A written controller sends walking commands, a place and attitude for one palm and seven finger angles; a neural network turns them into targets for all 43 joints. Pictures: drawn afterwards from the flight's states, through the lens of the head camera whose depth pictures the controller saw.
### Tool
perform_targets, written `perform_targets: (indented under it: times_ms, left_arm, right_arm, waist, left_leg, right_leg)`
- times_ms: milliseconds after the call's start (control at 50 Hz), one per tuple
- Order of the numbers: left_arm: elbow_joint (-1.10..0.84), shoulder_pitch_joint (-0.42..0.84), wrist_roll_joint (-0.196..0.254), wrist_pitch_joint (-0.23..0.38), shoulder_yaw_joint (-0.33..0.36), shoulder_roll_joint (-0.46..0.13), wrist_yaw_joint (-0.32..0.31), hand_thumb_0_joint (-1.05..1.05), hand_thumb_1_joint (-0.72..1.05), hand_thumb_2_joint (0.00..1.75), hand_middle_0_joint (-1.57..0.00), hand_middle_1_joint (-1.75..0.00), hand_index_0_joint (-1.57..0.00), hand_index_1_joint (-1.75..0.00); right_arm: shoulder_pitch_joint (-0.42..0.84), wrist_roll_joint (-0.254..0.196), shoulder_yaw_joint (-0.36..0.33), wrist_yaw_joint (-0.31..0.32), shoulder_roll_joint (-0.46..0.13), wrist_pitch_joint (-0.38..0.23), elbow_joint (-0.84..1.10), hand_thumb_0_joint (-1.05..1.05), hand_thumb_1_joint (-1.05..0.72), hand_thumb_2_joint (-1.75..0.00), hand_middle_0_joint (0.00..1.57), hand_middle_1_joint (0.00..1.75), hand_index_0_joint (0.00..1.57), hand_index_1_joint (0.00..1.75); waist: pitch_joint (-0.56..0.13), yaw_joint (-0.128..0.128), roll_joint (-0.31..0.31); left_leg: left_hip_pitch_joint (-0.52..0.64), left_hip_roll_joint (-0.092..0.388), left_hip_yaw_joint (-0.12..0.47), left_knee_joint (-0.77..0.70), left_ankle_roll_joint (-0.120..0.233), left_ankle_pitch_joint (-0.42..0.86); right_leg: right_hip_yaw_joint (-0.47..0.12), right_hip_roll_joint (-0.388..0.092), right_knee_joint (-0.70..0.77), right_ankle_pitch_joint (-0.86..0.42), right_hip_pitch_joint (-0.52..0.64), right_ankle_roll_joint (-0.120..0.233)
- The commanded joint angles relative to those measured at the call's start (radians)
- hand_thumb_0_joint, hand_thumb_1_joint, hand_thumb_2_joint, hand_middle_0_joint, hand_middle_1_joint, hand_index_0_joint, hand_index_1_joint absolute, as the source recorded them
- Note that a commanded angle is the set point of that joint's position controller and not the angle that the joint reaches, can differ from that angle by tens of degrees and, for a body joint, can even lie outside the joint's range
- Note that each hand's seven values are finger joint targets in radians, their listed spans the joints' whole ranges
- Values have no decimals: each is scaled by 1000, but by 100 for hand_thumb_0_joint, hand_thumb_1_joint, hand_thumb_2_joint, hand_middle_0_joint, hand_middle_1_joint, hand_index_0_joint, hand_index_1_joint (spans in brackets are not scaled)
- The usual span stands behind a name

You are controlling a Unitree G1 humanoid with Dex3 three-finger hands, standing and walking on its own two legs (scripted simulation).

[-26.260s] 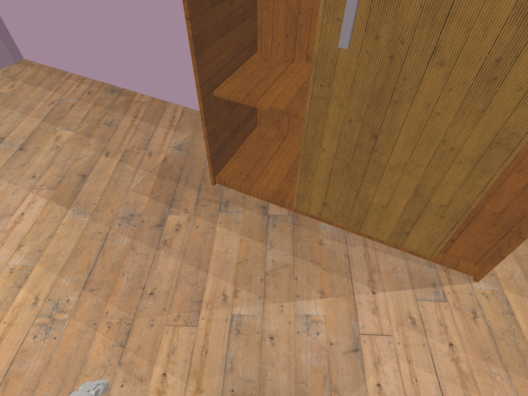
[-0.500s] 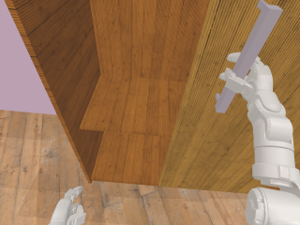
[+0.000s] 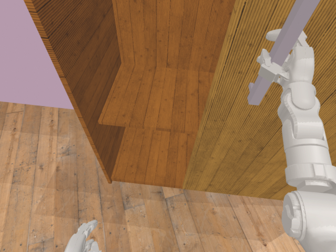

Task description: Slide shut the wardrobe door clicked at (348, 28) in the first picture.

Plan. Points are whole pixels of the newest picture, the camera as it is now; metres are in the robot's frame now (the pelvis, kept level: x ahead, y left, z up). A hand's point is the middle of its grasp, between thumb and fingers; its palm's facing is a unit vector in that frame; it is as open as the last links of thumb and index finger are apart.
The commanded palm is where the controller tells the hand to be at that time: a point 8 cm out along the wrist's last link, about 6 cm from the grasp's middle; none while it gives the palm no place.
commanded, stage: step sideways, sliding the door along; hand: right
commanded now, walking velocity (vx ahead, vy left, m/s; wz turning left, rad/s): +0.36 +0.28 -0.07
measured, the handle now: (276, 46) +0.50 -0.20 +0.24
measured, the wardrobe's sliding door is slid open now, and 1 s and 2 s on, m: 0.43 0.30 0.00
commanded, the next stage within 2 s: none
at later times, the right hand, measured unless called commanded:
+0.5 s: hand (249, 63) +0.46 -0.14 +0.22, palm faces +0.31 +0.95 -0.07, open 6.4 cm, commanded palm +0.43 -0.12 +0.23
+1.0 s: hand (198, 58) +0.47 -0.03 +0.22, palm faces +0.43 +0.89 -0.12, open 6.9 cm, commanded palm +0.44 +0.00 +0.22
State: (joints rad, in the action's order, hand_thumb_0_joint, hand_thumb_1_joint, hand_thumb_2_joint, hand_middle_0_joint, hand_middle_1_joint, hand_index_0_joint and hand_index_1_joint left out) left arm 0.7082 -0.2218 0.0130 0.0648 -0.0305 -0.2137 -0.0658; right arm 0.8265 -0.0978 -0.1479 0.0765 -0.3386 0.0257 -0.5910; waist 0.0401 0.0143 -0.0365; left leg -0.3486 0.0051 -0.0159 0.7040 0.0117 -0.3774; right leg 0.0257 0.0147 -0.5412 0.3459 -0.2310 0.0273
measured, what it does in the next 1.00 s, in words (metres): steps to the left: left foot, then right foot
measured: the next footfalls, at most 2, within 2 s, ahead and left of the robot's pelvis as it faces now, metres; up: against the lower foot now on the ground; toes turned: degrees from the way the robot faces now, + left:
left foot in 0.68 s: +0.21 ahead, +0.34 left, +0.00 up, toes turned -7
right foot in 0.80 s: +0.11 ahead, +0.04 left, +0.00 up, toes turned -18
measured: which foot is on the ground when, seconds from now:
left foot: down 0.00-0.34, up 0.36-0.66, down 0.68-1.00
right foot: down 0.00-0.70, up 0.72-0.78, down 0.80-1.00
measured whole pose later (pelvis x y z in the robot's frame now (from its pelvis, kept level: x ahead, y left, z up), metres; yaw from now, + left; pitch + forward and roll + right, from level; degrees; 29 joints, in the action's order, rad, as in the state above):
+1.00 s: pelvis +0.12 +0.21 -0.01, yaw -9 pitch -4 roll +1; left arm 0.57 -0.09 0.05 0.08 0.05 -0.21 0.04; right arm 0.55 -0.05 -0.14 0.13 -0.24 -0.02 0.05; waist 0.28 0.12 -0.05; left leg -0.27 -0.02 -0.07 0.58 0.03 -0.19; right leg 0.06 -0.23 -0.67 0.31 -0.18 -0.10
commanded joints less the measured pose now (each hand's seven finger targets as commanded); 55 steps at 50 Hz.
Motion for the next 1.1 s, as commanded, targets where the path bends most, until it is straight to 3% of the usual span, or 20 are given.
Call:
perform_targets:
  times_ms: [0, 80, 120, 160, 180, 220, 280, 320, 340, 380, 580, 640, 700, 760, 800, 840, 940, 980, 1020, 1080]
  left_arm:
    - [-120, 67, 13, 11, 39, -146, -15, 0, 90, 90, -20, -30, -20, -30]
    - [-135, 98, 27, 5, 36, -149, -13, 0, 90, 90, -20, -30, -20, -30]
    - [-140, 113, 35, 3, 51, -161, -15, 0, 90, 90, -20, -30, -20, -30]
    - [-137, 105, 38, 7, 60, -111, -15, 0, 90, 90, -20, -30, -20, -30]
    - [-117, 100, 43, 22, 80, -135, -18, 0, 90, 90, -20, -30, -20, -30]
    - [-87, 95, 38, 44, 70, -122, -16, 0, 90, 90, -20, -30, -20, -30]
    - [-101, 96, 31, 43, 45, -85, -12, 0, 90, 90, -20, -30, -20, -30]
    - [-137, 104, 37, 29, 87, -161, 13, 0, 90, 90, -20, -30, -20, -30]
    - [-157, 139, 49, 22, 83, -125, 39, 0, 90, 90, -20, -30, -20, -30]
    - [-152, 129, 43, 25, 85, -114, 43, 0, 90, 90, -20, -30, -20, -30]
    - [-230, 187, 42, 39, 100, -120, 72, 0, 90, 90, -20, -30, -20, -30]
    - [-231, 209, 56, 40, 91, -91, 76, 0, 90, 90, -20, -30, -20, -30]
    - [-195, 187, 52, 55, 95, -57, 60, 0, 90, 90, -20, -30, -20, -30]
    - [-187, 215, 45, 63, 81, -63, 46, 0, 90, 90, -20, -30, -20, -30]
    - [-248, 238, 28, 62, 122, -114, 72, 0, 90, 90, -20, -30, -20, -30]
    - [-258, 231, 18, 69, 118, -84, 104, 0, 90, 90, -20, -30, -20, -30]
    - [-293, 226, 51, 75, 107, -97, 117, 0, 90, 90, -20, -30, -20, -30]
    - [-300, 246, 51, 75, 95, -61, 101, 0, 90, 90, -20, -30, -20, -30]
    - [-265, 207, 47, 76, 99, -66, 87, 0, 90, 90, -20, -30, -20, -30]
    - [-249, 227, 33, 83, 93, -52, 78, 0, 90, 90, -20, -30, -20, -30]
  right_arm:
    - [621, 20, 26, -1, -130, -151, 319, 0, -90, -90, 45, 140, 45, 140]
    - [641, 22, 86, -8, -69, -159, 343, 0, -90, -90, 45, 140, 45, 140]
    - [614, 25, 85, -13, -65, -160, 335, 0, -90, -90, 45, 140, 45, 140]
    - [639, 40, 105, -15, -45, -160, 357, 0, -90, -90, 45, 140, 45, 140]
    - [588, 36, 75, -11, -57, -160, 318, 0, -90, -90, 45, 140, 45, 140]
    - [646, 37, 105, -8, 1, -185, 407, 0, -90, -90, 45, 140, 45, 140]
    - [645, 40, 172, -3, 67, -210, 478, 0, -90, -90, 45, 140, 45, 140]
    - [627, 6, 235, -13, 125, -215, 533, 0, -90, -90, 45, 140, 45, 140]
    - [658, 1, 240, -27, 156, -211, 516, 0, -90, -90, 45, 140, 45, 140]
    - [704, 18, 230, -31, 112, -219, 638, 0, -90, -90, 45, 140, 45, 140]
    - [515, 28, 259, -54, 141, -191, 683, 0, -90, -90, 45, 140, 45, 140]
    - [416, 56, 236, -48, 86, -191, 749, 0, -90, -90, 45, 140, 45, 140]
    - [294, 49, 184, -29, 34, -179, 847, 0, -90, -90, 45, 140, 45, 140]
    - [258, 41, 224, -7, 80, -192, 1017, 0, -90, -90, 45, 140, 45, 140]
    - [245, 25, 250, -28, 137, -206, 1033, 0, -90, -90, 45, 140, 45, 140]
    - [296, 52, 248, -28, 145, -232, 1054, 0, -90, -90, 45, 140, 45, 140]
    - [161, 76, 257, -34, 123, -228, 1022, 0, -90, -90, 45, 140, 45, 140]
    - [151, 76, 248, -29, 81, -236, 1073, 0, -90, -90, 45, 140, 45, 140]
    - [34, 64, 255, -15, 93, -232, 1094, 0, -90, -90, 45, 140, 45, 140]
    - [54, 57, 284, 4, 121, -261, 1203, 0, -90, -90, 45, 140, 45, 140]
  waist:
    - [-302, -59, -152]
    - [-301, -60, -180]
    - [-314, -34, -46]
    - [-334, -40, 294]
    - [-302, -22, 295]
    - [-279, -39, 112]
    - [-349, -78, 54]
    - [-389, -69, -354]
    - [-355, -49, -197]
    - [-314, -86, -57]
    - [-291, -62, -259]
    - [-312, -54, -41]
    - [-357, -42, 339]
    - [-424, -71, 170]
    - [-439, -33, -198]
    - [-341, -36, -298]
    - [-363, -38, -80]
    - [-331, -40, 129]
    - [-363, -19, 219]
    - [-453, -45, 142]
  left_leg:
    - [-254, -7, 11, 126, 25, -106]
    - [34, -15, -34, -103, 38, 39]
    - [329, 9, 6, -254, 64, 191]
    - [464, 251, 373, -409, 211, 253]
    - [419, 311, 443, -440, 255, 277]
    - [423, 292, 316, -327, 269, 583]
    - [240, 164, 50, -93, 139, 600]
    - [-289, 17, 14, 302, 17, -99]
    - [-322, 25, 135, 438, 35, -106]
    - [-485, 55, 87, 374, 24, -123]
    - [44, -17, -107, -45, -8, 187]
    - [344, 43, -21, -237, 25, 751]
    - [380, 246, 180, -234, 117, 1092]
    - [342, 179, 60, -51, 65, 1038]
    - [-62, 25, -23, 177, -38, 117]
    - [-186, 10, 15, 198, -4, -86]
    - [228, 8, -20, -233, 9, 562]
    - [327, 170, 145, -224, 64, 1159]
    - [446, 251, 267, -190, 117, 1372]
    - [395, 184, 141, -57, 64, 1284]
  right_leg:
    - [-335, -329, 84, -644, 479, 177]
    - [-182, -278, 15, -565, 298, 118]
    - [-89, -216, -116, -405, 54, 73]
    - [13, -6, -453, 80, -187, -6]
    - [-52, -5, -618, 222, -238, -8]
    - [-81, -58, -506, 199, -216, -4]
    - [20, -67, 67, -172, 170, -1]
    - [-482, -493, 168, -661, 595, 152]
    - [-516, -544, 154, -618, 560, 226]
    - [-364, -467, 22, -923, 724, 210]
    - [34, -327, -61, -875, 422, 30]
    - [64, -189, -308, -619, 174, -36]
    - [-26, -69, -379, 219, -40, -70]
    - [12, -139, 48, -183, 131, -46]
    - [-214, -473, 111, -1056, 447, 96]
    - [-126, -443, 8, -1200, 550, 113]
    - [44, -297, -211, -905, 349, -11]
    - [94, -167, -282, -220, 102, -71]
    - [22, -120, -215, 184, -52, -62]
    - [46, -202, 55, -307, 158, -47]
